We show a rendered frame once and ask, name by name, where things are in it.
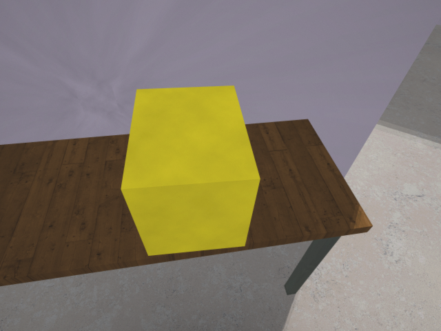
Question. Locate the carton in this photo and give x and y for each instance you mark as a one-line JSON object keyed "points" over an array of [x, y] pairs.
{"points": [[190, 178]]}

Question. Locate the table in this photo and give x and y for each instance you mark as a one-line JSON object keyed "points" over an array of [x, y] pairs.
{"points": [[62, 211]]}

